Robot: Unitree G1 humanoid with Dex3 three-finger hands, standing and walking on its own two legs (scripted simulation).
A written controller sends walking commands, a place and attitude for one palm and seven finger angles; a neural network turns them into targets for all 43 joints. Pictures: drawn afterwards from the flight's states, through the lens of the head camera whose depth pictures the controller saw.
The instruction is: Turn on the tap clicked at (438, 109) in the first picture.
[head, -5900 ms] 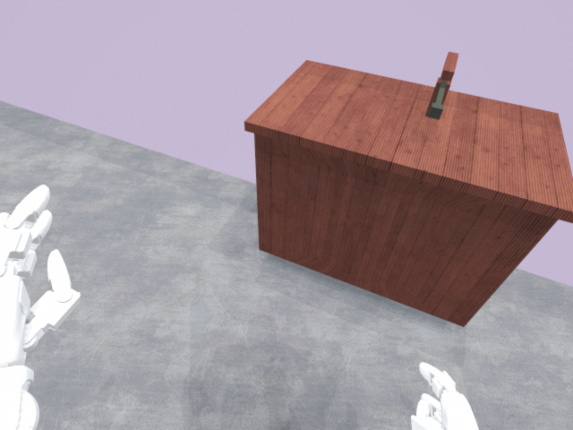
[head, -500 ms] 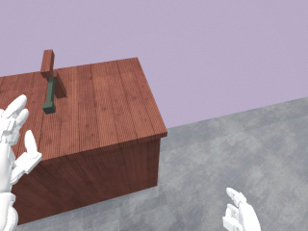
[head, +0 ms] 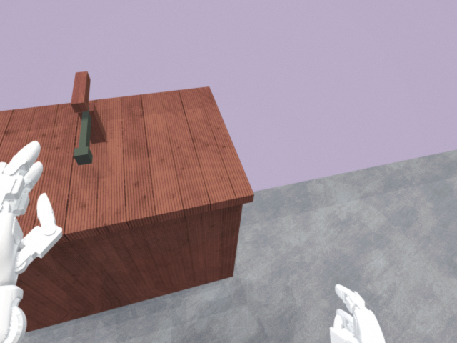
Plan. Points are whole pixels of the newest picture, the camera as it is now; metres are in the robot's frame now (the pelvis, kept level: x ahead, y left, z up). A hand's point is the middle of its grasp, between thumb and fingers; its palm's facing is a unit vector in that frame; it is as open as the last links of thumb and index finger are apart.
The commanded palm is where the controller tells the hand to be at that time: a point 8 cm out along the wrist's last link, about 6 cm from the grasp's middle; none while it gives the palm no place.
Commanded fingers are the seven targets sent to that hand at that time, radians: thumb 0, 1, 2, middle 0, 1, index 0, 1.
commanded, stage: shuffle to correct the standing spot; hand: left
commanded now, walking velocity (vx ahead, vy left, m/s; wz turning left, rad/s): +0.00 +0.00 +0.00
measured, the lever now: (83, 155) +0.45 +0.35 +0.04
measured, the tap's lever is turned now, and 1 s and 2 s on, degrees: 0 0 0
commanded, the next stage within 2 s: come to a stop and stand still in 1.22 s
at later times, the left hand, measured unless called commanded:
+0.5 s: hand (50, 213) +0.24 +0.27 +0.15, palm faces +0.41 -0.84 -0.37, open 7.4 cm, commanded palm +0.18 +0.30 +0.17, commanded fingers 0.00 0.90 0.90 -0.20 -0.30 -0.20 -0.30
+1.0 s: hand (57, 185) +0.29 +0.28 +0.16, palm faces +0.38 -0.84 -0.39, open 7.4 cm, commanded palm +0.23 +0.31 +0.17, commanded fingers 0.00 0.90 0.90 -0.20 -0.30 -0.20 -0.30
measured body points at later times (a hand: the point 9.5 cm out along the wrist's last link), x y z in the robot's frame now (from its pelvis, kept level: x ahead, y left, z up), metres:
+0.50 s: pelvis +0.03 +0.02 -0.02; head +0.04 +0.03 +0.43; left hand +0.21 +0.31 +0.17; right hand +0.20 -0.21 -0.09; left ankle -0.01 +0.09 -0.75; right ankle +0.01 -0.11 -0.75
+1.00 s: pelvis +0.06 +0.04 -0.02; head +0.08 +0.05 +0.43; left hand +0.26 +0.32 +0.18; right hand +0.22 -0.19 -0.10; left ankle +0.05 +0.11 -0.75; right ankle +0.03 -0.07 -0.68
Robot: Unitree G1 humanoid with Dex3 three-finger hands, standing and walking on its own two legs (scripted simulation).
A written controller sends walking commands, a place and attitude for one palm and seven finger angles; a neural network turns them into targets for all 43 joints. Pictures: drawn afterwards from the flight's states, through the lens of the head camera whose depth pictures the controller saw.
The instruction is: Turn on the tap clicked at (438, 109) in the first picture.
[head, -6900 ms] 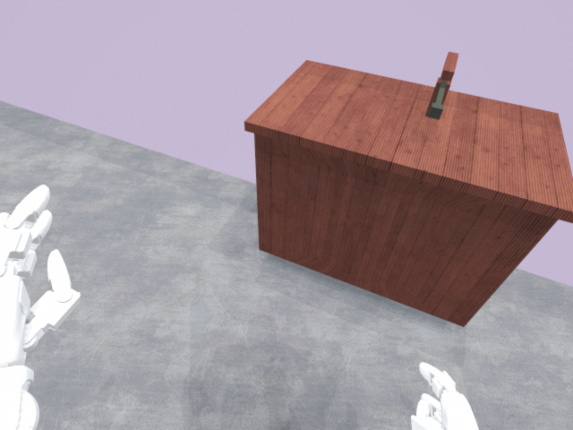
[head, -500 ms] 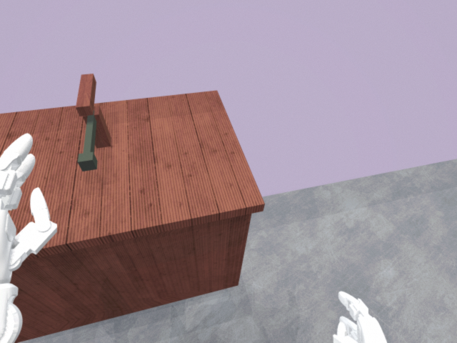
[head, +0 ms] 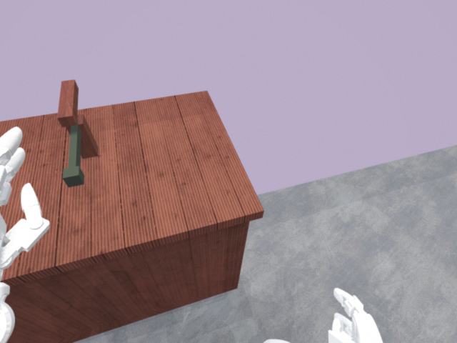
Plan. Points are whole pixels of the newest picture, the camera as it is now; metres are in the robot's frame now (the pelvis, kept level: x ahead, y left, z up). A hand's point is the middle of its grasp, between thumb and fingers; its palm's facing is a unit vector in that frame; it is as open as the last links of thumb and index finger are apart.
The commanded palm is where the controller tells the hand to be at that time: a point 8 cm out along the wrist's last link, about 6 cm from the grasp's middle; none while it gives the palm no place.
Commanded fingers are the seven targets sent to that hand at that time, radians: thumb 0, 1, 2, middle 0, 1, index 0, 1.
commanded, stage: shuffle to correct the standing spot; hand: left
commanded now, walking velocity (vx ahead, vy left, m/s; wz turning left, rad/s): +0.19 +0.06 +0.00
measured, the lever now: (73, 176) +0.38 +0.33 +0.05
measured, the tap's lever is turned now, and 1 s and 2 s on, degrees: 0 0 0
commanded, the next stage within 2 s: come to a stop and stand still in 0.22 s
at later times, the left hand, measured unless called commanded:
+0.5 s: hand (54, 191) +0.26 +0.25 +0.18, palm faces +0.36 -0.86 -0.35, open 7.4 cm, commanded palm +0.21 +0.30 +0.19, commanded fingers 0.00 0.90 0.90 -0.20 -0.30 -0.20 -0.30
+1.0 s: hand (36, 171) +0.29 +0.28 +0.19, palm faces +0.37 -0.83 -0.42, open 7.4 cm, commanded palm +0.22 +0.31 +0.19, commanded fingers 0.00 0.90 0.90 -0.20 -0.30 -0.20 -0.30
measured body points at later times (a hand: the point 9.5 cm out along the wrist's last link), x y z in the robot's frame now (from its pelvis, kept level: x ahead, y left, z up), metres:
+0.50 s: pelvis +0.05 +0.02 +0.00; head +0.06 +0.03 +0.45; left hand +0.24 +0.30 +0.20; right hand +0.22 -0.24 -0.07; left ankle +0.08 +0.15 -0.73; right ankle +0.05 -0.09 -0.73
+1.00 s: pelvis +0.06 +0.04 +0.01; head +0.08 +0.05 +0.46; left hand +0.26 +0.32 +0.21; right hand +0.23 -0.18 -0.07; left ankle +0.08 +0.15 -0.73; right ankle +0.05 -0.09 -0.73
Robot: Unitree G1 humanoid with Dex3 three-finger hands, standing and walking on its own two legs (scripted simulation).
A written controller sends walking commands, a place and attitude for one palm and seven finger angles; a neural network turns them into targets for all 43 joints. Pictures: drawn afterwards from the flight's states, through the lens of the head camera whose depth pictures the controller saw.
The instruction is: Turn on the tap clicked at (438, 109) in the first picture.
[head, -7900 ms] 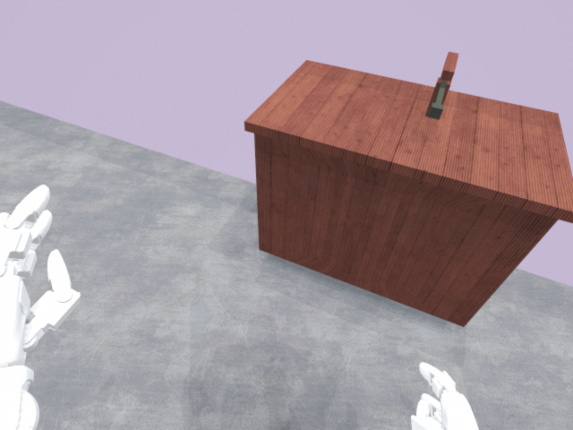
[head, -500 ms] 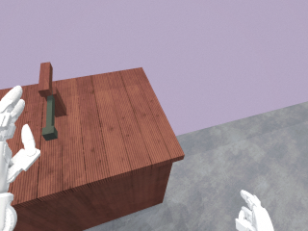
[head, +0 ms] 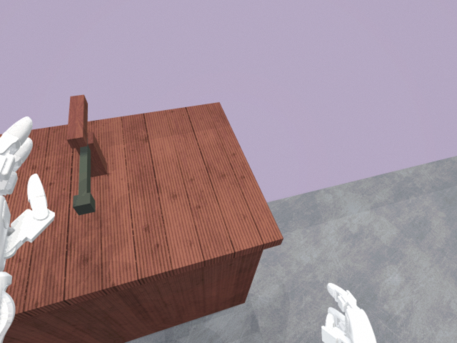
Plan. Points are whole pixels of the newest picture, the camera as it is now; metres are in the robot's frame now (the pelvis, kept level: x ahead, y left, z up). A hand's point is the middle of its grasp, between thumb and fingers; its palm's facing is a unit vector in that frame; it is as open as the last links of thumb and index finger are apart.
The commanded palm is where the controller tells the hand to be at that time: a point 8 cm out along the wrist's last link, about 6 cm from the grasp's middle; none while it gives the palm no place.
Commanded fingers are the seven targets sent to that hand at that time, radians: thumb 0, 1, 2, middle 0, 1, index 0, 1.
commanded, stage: come to a stop and stand still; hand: left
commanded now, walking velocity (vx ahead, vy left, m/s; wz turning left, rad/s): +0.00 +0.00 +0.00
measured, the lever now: (84, 203) +0.32 +0.30 +0.04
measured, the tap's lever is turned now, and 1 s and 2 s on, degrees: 0 0 0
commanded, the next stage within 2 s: look again from close up in 1.00 s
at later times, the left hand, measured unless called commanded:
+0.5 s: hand (23, 221) +0.21 +0.28 +0.17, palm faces +0.40 -0.83 -0.39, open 7.4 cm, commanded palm +0.15 +0.29 +0.17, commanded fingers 0.00 0.90 0.90 -0.20 -0.30 -0.20 -0.30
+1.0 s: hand (24, 209) +0.23 +0.29 +0.17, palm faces +0.35 -0.85 -0.39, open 7.4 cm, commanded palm +0.17 +0.32 +0.17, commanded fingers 0.00 0.90 0.90 -0.20 -0.30 -0.20 -0.30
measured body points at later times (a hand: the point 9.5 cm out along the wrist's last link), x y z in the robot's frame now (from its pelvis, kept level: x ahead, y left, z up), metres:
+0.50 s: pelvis -0.02 +0.02 +0.00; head +0.01 +0.04 +0.44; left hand +0.18 +0.32 +0.19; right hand +0.14 -0.21 -0.08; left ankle +0.02 +0.12 -0.74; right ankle +0.00 -0.13 -0.74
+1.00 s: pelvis +0.00 +0.04 +0.00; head +0.04 +0.08 +0.44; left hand +0.20 +0.33 +0.19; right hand +0.18 -0.18 -0.07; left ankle +0.02 +0.12 -0.74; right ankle +0.00 -0.13 -0.74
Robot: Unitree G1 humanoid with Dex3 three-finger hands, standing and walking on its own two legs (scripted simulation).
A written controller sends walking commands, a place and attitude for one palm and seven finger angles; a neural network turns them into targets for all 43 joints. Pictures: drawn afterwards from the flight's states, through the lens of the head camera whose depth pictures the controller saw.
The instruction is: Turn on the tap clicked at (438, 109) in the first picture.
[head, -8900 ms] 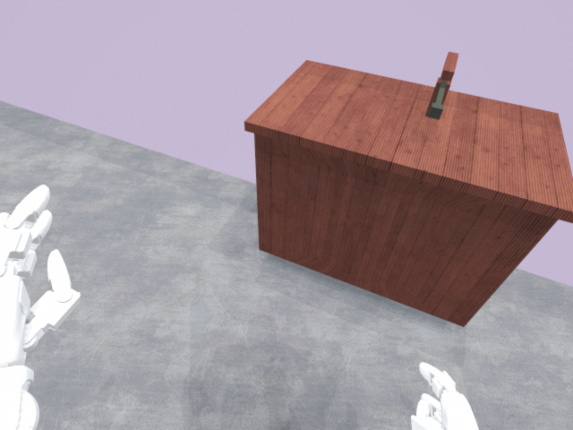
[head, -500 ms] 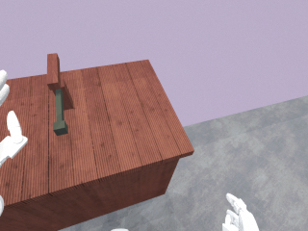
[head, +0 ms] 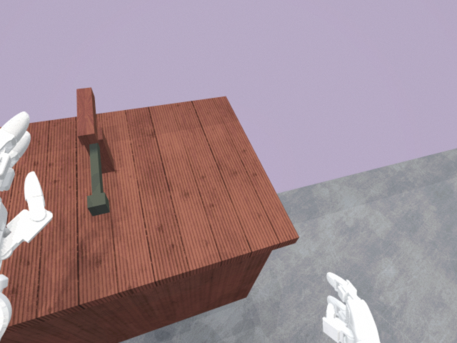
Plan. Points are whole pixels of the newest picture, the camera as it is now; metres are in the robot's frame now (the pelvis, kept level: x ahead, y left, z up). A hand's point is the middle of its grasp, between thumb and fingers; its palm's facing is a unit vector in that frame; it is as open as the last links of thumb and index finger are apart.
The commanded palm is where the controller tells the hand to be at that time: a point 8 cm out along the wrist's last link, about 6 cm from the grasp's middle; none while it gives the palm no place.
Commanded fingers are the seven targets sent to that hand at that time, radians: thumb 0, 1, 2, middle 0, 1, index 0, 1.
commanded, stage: look again from close up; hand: left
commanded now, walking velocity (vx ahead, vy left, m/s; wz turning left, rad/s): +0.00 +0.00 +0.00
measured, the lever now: (98, 204) +0.31 +0.26 +0.04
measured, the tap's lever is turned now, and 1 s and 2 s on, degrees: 0 0 0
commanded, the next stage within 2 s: turn the palm inward beside the body in 0.40 s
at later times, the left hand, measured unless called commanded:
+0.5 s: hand (56, 229) +0.21 +0.24 +0.16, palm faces +0.38 -0.84 -0.40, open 7.4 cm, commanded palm +0.15 +0.27 +0.18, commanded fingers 0.00 0.90 0.90 -0.20 -0.30 -0.20 -0.30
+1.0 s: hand (55, 256) +0.18 +0.22 +0.17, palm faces +0.57 -0.76 -0.32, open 7.4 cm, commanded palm +0.13 +0.25 +0.16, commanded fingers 0.00 0.90 0.90 -0.20 -0.30 -0.20 -0.30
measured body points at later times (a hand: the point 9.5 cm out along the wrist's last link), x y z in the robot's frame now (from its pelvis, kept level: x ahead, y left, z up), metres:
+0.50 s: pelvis -0.01 -0.01 +0.00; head +0.01 +0.00 +0.45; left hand +0.18 +0.28 +0.18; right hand +0.16 -0.24 -0.07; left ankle +0.02 +0.07 -0.74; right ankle +0.00 -0.17 -0.74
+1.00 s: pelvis -0.02 -0.08 -0.01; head -0.03 -0.08 +0.44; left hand +0.14 +0.26 +0.18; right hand +0.20 -0.28 -0.09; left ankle +0.02 +0.07 -0.74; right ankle +0.00 -0.17 -0.74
